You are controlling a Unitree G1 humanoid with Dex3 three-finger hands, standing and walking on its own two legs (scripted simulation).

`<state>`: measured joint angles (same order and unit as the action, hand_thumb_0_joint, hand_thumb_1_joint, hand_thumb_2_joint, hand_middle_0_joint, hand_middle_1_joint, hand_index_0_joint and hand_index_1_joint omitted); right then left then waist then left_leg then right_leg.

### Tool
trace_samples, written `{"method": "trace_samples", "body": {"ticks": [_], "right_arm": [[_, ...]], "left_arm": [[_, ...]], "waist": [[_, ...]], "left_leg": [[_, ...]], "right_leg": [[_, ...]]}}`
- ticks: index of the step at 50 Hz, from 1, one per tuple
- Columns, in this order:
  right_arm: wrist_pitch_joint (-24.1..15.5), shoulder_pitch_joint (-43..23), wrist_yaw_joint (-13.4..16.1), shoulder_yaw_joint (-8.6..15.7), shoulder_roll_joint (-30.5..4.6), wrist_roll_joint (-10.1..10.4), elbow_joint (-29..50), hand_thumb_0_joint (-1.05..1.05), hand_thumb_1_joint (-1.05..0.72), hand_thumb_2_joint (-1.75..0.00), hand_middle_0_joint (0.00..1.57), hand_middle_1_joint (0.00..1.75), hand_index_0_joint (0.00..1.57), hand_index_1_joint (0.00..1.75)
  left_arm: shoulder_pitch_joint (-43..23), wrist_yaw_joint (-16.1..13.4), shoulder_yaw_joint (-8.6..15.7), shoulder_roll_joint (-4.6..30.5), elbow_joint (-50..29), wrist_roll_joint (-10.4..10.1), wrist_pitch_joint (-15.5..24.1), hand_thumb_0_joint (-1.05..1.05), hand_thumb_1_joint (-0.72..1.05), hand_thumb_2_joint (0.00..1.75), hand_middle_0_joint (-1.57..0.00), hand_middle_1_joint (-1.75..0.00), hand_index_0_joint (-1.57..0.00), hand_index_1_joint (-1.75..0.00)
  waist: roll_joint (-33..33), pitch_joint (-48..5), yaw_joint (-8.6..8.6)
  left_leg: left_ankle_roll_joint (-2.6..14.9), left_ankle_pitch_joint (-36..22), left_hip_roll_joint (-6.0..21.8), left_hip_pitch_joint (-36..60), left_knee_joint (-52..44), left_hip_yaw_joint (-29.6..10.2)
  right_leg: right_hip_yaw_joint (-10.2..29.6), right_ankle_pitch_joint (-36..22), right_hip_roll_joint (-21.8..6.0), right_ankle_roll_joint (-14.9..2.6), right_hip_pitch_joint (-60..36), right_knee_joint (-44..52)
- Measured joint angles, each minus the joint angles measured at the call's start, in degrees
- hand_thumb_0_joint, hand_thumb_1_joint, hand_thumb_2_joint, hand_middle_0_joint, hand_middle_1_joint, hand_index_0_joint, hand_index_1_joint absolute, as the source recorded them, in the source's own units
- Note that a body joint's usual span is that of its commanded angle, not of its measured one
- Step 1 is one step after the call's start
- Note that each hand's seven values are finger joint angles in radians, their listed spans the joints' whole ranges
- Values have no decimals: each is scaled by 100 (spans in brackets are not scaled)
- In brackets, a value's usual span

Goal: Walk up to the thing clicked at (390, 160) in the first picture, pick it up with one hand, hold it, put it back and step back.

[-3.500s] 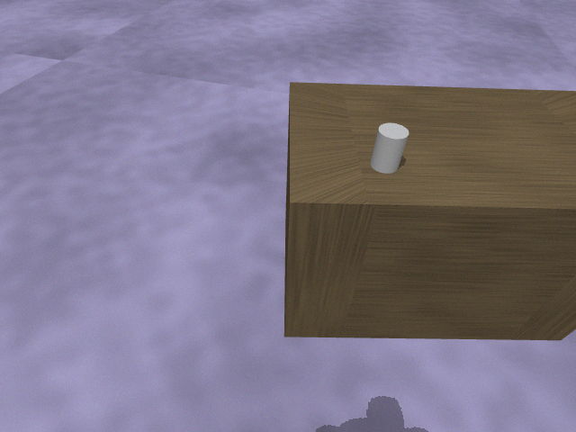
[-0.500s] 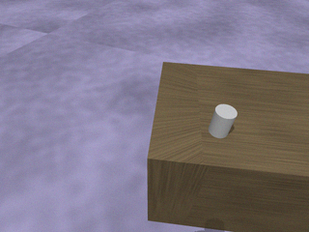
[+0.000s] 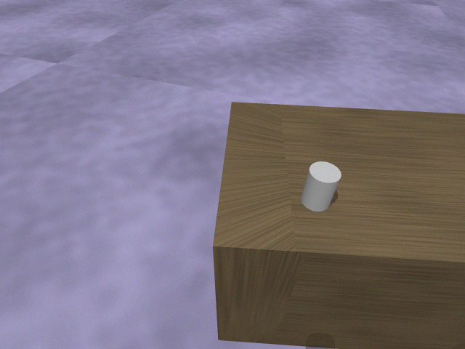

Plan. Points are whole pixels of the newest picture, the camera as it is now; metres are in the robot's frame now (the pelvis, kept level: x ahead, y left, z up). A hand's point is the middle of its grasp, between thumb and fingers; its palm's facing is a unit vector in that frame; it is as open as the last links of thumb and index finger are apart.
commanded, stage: walk up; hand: right
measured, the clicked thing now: (319, 186) +0.53 -0.20 -0.03
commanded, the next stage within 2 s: stand in 0.36 s
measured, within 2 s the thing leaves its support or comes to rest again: neither
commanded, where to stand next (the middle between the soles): +0.08 +0.01 m, yaw -1 degrees
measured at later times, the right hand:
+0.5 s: hand out of the picture +0.08 -0.26 -0.16, palm faces +0.00 +0.95 -0.33, open 7.4 cm
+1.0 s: hand out of the picture +0.07 -0.27 -0.16, palm faces -0.02 +0.94 -0.33, open 7.4 cm
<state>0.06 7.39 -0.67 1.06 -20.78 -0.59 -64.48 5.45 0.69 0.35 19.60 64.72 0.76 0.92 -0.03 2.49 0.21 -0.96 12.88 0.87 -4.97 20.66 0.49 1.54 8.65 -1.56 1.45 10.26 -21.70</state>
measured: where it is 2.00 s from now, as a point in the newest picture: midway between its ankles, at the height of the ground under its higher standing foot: outside the picture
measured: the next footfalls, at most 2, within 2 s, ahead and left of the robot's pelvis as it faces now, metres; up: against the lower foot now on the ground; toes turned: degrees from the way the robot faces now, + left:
none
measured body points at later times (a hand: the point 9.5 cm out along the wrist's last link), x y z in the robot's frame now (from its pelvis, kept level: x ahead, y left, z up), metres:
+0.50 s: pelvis +0.01 +0.00 +0.00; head +0.02 -0.01 +0.45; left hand +0.10 +0.30 -0.13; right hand +0.08 -0.31 -0.13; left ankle -0.02 +0.13 -0.75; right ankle +0.04 -0.14 -0.75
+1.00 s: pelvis +0.01 -0.01 +0.00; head +0.02 -0.01 +0.45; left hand +0.08 +0.29 -0.13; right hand +0.07 -0.31 -0.13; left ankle -0.02 +0.13 -0.75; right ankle +0.04 -0.14 -0.75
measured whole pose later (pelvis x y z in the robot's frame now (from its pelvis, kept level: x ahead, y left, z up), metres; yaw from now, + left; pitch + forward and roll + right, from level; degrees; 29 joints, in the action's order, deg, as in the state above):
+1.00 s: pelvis +0.01 -0.01 +0.00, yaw +0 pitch -2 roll +0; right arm 0.1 6.9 -0.7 1.0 -20.3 -0.6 -65.1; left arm 6.4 0.5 -0.3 20.1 64.9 0.5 0.5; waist -0.1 2.9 0.2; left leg -2.0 11.9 2.0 -4.2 18.0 0.1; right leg 1.0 8.1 -0.5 0.5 9.8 -19.7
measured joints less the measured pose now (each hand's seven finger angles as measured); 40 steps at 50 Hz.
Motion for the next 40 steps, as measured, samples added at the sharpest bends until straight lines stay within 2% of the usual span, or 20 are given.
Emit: {"method": "trace_samples", "body": {"ticks": [18, 40], "right_arm": [[7, -37, 11, 32, 50, 5, 5, 1, -91, -90, 21, 30, 20, 30], [6, -147, -7, 6, 44, 6, -40, 1, -91, -90, 21, 30, 20, 30]], "left_arm": [[-27, -29, 20, -42, 48, -5, -17, 1, 91, 90, -21, -30, -20, -30], [42, -33, -69, 45, 11, -6, -25, 1, 91, 90, -21, -30, -20, -30]], "waist": [[-77, 70, -22], [-9, 40, -15]], "left_leg": [[-20, 35, 40, 47, -58, 46], [-94, -104, 105, 81, -261, -28]], "right_leg": [[40, 42, 44, -20, -1, 7], [-44, -79, 98, -81, -65, 221]]}}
